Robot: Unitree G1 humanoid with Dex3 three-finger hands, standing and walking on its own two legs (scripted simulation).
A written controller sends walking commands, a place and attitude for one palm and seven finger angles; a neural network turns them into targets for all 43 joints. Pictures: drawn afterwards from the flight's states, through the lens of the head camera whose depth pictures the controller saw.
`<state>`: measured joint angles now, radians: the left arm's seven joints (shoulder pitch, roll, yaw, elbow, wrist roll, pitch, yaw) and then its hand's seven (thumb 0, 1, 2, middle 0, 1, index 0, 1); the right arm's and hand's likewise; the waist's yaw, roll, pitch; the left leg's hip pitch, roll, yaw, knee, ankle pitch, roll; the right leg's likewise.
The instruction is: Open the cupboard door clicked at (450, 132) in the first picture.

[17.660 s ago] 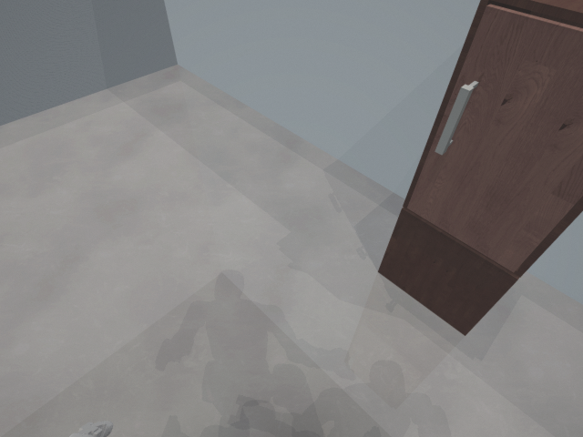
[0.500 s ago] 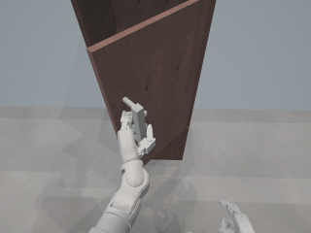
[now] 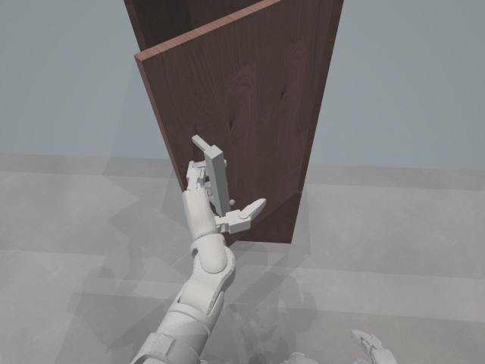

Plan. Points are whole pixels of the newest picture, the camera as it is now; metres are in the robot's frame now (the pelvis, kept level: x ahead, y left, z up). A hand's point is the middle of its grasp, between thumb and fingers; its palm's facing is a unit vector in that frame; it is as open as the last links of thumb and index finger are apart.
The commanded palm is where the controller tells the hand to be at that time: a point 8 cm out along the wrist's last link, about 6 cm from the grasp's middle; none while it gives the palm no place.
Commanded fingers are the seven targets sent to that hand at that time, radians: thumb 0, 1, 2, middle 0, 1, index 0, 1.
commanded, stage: open thumb and fingers to let go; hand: left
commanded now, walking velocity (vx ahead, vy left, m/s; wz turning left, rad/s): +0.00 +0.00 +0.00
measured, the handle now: (212, 179) +0.41 +0.07 +0.06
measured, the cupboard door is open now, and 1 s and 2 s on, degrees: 45 47 47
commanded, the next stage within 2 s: slide the hand sideways off the handle in 0.40 s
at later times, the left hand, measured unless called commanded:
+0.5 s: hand (236, 202) +0.36 +0.02 +0.06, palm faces +0.31 -0.95 -0.05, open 15.1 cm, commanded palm +0.32 +0.07 +0.06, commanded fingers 0.00 -0.50 0.30 -0.15 -0.30 -0.15 -0.30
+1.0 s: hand (225, 231) +0.31 +0.04 +0.06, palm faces -0.16 -0.99 -0.02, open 16.4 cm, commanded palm +0.29 +0.10 +0.06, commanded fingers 0.00 -0.50 0.30 -0.15 -0.30 -0.15 -0.30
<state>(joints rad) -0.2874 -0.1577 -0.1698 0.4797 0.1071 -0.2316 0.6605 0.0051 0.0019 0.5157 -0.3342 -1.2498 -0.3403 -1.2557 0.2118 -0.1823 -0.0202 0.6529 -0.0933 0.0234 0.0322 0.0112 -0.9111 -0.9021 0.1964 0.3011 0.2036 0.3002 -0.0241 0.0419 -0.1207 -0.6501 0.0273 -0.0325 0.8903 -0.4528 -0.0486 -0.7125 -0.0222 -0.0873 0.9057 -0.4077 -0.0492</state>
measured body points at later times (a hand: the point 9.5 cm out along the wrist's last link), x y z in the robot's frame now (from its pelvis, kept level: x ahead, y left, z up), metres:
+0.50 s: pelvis -0.02 +0.01 +0.00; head +0.03 -0.01 +0.44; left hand +0.34 +0.07 +0.07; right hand +0.12 -0.21 -0.13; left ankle -0.01 +0.15 -0.69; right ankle +0.02 -0.09 -0.69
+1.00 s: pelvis -0.01 +0.03 +0.00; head +0.04 +0.02 +0.45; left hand +0.31 +0.09 +0.06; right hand +0.12 -0.20 -0.11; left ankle -0.01 +0.15 -0.69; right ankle +0.02 -0.09 -0.69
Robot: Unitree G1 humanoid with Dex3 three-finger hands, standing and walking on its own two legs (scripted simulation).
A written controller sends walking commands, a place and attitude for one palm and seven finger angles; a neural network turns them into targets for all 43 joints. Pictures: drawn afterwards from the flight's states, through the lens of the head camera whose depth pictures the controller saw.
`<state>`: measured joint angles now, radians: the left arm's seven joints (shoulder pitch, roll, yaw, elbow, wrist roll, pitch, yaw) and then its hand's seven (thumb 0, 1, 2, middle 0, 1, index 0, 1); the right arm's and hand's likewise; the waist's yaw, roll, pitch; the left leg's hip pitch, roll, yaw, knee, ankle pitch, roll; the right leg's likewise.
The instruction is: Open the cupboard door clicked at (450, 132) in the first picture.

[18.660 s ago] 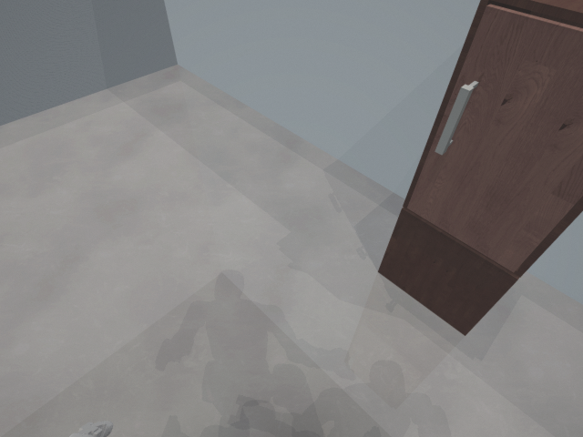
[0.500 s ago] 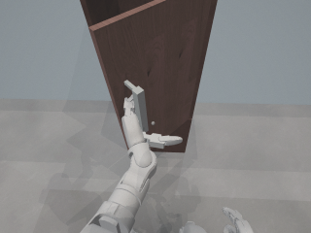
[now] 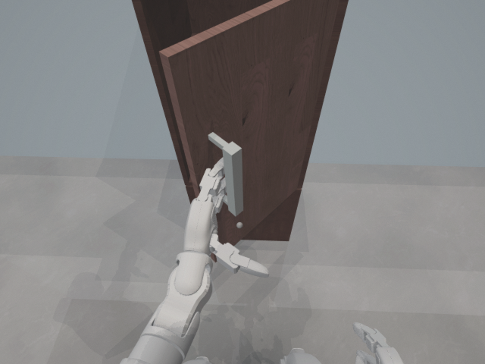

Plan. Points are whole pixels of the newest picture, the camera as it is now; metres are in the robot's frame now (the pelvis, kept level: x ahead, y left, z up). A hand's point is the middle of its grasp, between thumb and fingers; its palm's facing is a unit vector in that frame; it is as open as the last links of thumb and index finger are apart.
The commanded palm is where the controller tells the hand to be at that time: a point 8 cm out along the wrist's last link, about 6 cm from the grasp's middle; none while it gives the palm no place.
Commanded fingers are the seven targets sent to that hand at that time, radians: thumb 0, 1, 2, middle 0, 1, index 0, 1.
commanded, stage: slide the hand sideways off the handle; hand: left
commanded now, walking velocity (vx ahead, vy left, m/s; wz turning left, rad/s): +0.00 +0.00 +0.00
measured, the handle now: (226, 177) +0.41 +0.04 +0.07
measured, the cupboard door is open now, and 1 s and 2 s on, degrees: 47 47 47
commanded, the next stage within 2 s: draw the hand back to the body in 0.70 s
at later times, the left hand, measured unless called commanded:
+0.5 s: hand (202, 254) +0.27 +0.07 +0.06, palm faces -0.06 -1.00 -0.02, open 16.3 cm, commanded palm +0.25 +0.13 +0.06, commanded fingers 0.00 -0.50 0.30 -0.15 -0.30 -0.15 -0.30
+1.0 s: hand (176, 263) +0.25 +0.10 +0.08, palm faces -0.04 -1.00 -0.06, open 16.3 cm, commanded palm +0.22 +0.17 +0.09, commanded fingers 0.00 -0.50 0.30 -0.15 -0.30 -0.15 -0.30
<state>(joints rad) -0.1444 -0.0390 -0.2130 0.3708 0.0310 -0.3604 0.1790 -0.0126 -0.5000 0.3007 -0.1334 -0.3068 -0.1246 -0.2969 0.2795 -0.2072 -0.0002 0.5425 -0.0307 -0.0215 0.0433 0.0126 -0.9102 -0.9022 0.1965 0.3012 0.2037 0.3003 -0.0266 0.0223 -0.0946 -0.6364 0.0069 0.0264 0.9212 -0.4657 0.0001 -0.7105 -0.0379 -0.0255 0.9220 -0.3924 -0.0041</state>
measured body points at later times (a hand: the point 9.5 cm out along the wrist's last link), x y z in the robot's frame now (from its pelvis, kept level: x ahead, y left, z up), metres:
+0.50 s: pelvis +0.01 -0.01 +0.00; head +0.06 -0.03 +0.45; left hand +0.27 +0.13 +0.06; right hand +0.20 -0.22 -0.09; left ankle +0.00 +0.12 -0.69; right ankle +0.04 -0.12 -0.69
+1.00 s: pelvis +0.01 -0.01 +0.00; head +0.05 -0.03 +0.45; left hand +0.25 +0.16 +0.09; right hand +0.19 -0.23 -0.09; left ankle +0.00 +0.12 -0.69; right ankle +0.04 -0.12 -0.69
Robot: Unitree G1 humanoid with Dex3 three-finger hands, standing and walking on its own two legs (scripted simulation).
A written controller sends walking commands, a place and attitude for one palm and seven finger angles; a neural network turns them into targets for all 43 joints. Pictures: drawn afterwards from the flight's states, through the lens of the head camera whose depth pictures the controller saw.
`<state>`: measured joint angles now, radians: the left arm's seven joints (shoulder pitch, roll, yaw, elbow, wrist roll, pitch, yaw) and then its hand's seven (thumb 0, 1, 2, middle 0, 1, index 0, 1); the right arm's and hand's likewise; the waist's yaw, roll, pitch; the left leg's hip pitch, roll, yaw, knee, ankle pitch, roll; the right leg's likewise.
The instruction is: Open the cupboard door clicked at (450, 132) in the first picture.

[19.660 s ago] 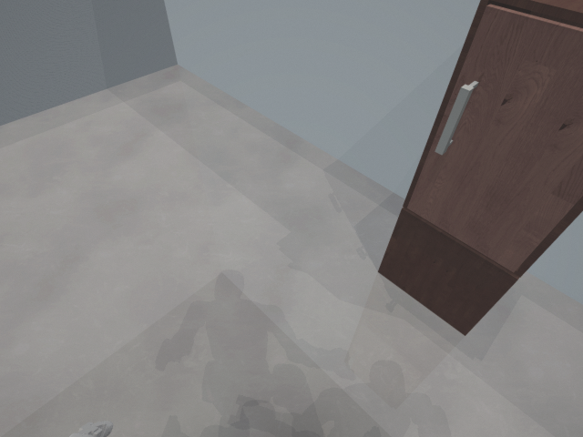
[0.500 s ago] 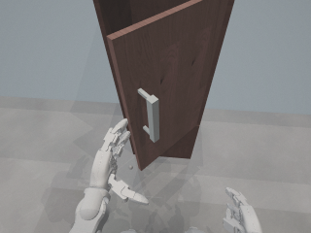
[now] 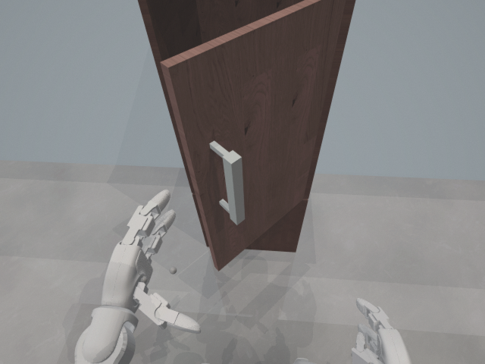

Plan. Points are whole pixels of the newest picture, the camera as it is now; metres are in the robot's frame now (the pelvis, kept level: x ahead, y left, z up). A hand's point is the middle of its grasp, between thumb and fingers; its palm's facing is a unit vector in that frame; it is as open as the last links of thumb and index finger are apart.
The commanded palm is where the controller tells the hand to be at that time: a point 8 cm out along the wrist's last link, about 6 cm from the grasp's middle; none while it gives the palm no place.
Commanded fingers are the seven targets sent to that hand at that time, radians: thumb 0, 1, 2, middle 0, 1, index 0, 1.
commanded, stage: draw the hand back to the body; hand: left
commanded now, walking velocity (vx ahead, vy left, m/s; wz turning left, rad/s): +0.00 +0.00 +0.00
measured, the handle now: (227, 185) +0.40 +0.05 +0.07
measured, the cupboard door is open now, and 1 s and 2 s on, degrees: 47 47 47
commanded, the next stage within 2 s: step back with the hand held close in 1.38 s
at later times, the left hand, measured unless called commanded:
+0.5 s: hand (84, 272) +0.21 +0.20 +0.14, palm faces +0.18 -0.93 -0.31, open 14.9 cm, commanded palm +0.18 +0.25 +0.16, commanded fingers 0.00 0.06 0.54 -0.17 -0.30 -0.17 -0.30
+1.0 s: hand out of the picture +0.21 +0.29 +0.21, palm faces +0.44 -0.80 -0.41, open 9.1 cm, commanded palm +0.17 +0.33 +0.22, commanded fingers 0.00 0.90 0.90 -0.20 -0.30 -0.20 -0.30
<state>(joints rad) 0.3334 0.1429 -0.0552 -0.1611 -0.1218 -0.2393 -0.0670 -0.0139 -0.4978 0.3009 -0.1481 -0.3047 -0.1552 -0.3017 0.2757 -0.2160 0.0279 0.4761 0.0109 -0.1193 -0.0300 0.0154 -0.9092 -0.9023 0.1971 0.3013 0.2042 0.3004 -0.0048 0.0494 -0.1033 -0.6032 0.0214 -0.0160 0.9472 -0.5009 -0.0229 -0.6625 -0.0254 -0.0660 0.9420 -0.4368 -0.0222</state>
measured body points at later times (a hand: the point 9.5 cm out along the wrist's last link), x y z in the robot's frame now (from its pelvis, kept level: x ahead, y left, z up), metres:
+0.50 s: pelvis +0.01 +0.02 +0.03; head +0.01 +0.00 +0.48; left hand +0.20 +0.25 +0.16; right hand +0.20 -0.20 -0.04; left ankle -0.01 +0.13 -0.69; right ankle +0.02 -0.11 -0.69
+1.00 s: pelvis +0.02 +0.03 +0.06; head +0.00 +0.01 +0.51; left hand +0.19 +0.33 +0.23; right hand +0.20 -0.19 -0.02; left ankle -0.01 +0.14 -0.69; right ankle +0.02 -0.10 -0.69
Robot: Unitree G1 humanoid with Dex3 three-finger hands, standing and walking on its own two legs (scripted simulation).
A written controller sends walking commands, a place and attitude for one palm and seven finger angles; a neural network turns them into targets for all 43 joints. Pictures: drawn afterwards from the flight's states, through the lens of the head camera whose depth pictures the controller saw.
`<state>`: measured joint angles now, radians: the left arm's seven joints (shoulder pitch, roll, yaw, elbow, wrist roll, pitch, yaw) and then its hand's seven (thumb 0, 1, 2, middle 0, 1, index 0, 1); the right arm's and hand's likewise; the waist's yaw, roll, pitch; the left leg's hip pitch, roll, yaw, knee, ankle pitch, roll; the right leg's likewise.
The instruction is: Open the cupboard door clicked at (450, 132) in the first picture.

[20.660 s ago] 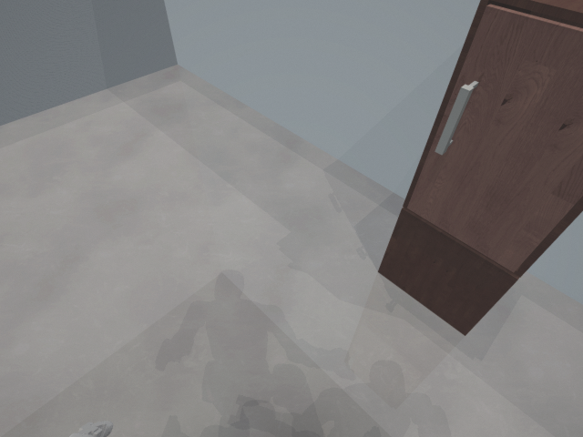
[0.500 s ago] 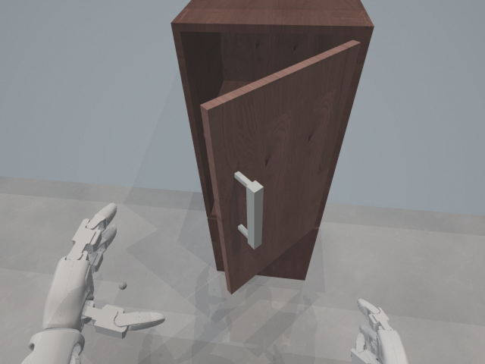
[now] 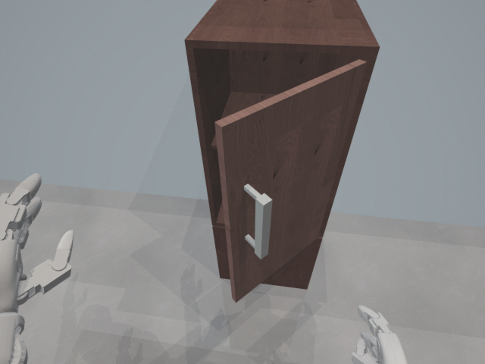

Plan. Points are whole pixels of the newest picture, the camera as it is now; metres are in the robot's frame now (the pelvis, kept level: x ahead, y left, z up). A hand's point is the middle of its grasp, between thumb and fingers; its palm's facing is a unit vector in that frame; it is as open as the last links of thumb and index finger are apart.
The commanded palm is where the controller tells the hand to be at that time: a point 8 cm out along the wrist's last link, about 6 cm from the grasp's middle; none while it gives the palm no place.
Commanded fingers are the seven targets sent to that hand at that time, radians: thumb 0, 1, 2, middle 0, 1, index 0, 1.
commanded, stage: draw the hand back to the body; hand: left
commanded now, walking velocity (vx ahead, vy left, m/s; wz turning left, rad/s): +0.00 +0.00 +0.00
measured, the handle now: (255, 222) +0.38 +0.03 +0.01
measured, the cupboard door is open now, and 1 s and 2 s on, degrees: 47 47 47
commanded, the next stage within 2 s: step back with the hand held close in 0.38 s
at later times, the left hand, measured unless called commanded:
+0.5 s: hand (59, 262) +0.18 +0.26 +0.16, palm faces +0.47 -0.79 -0.40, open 7.4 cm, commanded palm +0.14 +0.29 +0.17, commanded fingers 0.00 0.90 0.90 -0.20 -0.30 -0.20 -0.30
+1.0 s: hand (33, 291) +0.15 +0.27 +0.15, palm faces +0.38 -0.77 -0.51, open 7.4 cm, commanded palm +0.09 +0.31 +0.17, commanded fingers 0.00 0.90 0.90 -0.20 -0.30 -0.20 -0.30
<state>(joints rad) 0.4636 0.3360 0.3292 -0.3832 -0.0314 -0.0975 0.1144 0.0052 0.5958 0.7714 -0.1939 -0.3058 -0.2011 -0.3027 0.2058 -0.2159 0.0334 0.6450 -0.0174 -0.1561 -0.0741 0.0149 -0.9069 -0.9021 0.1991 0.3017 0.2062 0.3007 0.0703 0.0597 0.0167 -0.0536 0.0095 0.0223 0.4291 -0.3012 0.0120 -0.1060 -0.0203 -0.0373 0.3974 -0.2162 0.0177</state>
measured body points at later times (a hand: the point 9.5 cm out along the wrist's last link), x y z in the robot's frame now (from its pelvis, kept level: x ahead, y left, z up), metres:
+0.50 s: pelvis -0.01 -0.01 +0.00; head -0.03 -0.02 +0.45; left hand +0.15 +0.30 +0.18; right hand +0.18 -0.22 -0.08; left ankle -0.04 +0.11 -0.74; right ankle +0.00 -0.13 -0.74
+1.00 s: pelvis -0.06 +0.01 -0.01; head -0.04 +0.02 +0.44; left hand +0.12 +0.31 +0.18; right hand +0.12 -0.24 -0.08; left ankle -0.04 +0.11 -0.74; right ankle +0.00 -0.13 -0.74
